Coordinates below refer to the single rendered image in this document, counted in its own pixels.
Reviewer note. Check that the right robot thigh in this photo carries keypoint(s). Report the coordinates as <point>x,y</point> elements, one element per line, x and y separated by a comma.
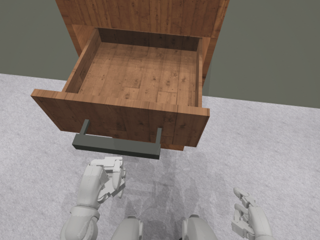
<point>196,228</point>

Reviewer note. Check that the robot right hand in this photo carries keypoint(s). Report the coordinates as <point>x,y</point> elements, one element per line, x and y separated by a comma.
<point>254,223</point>

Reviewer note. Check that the left robot forearm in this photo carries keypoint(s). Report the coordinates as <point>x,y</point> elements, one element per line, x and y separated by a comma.
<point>82,224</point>

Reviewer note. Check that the cabinet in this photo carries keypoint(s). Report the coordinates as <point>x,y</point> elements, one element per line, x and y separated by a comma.
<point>201,18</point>

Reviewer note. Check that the right robot shin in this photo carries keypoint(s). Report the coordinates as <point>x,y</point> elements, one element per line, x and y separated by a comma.
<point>194,215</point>

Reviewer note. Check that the handle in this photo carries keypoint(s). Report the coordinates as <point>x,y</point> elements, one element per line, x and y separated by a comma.
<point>117,146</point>

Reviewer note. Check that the robot left hand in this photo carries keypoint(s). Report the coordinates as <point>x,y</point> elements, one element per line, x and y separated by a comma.
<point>108,172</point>

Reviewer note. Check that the drawer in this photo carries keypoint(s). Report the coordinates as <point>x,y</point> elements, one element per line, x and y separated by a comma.
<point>129,83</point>

